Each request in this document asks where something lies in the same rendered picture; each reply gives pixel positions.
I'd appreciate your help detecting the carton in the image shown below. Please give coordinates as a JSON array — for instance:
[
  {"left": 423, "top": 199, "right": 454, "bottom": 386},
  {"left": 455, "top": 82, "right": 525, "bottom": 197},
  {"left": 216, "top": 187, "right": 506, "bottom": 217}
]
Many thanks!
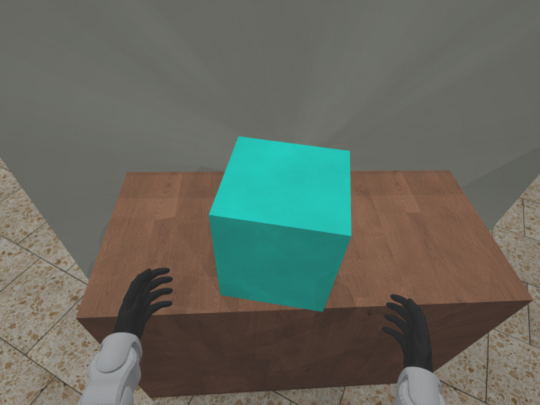
[{"left": 209, "top": 137, "right": 351, "bottom": 312}]

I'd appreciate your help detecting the pedestal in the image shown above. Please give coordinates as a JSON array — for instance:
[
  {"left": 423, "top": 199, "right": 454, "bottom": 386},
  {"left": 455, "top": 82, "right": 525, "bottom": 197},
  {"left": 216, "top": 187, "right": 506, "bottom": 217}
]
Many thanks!
[{"left": 76, "top": 170, "right": 533, "bottom": 398}]

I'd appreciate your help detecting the right robot hand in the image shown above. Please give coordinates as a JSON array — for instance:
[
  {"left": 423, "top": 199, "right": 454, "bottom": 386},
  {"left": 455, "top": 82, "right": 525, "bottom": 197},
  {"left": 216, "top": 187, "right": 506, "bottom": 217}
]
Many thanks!
[{"left": 382, "top": 294, "right": 433, "bottom": 373}]

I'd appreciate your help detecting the robot right forearm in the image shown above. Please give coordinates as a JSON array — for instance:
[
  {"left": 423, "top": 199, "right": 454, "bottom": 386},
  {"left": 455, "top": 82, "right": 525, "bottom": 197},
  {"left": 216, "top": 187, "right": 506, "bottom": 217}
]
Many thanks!
[{"left": 392, "top": 367, "right": 446, "bottom": 405}]

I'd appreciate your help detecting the left robot hand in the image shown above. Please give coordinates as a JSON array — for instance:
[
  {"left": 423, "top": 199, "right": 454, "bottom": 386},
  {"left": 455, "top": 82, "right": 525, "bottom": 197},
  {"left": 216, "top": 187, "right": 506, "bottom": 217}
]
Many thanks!
[{"left": 112, "top": 267, "right": 173, "bottom": 340}]

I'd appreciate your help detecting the robot left forearm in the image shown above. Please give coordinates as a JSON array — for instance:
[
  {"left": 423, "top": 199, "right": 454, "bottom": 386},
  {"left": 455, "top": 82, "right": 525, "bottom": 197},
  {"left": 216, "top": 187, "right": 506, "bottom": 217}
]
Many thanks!
[{"left": 78, "top": 332, "right": 143, "bottom": 405}]

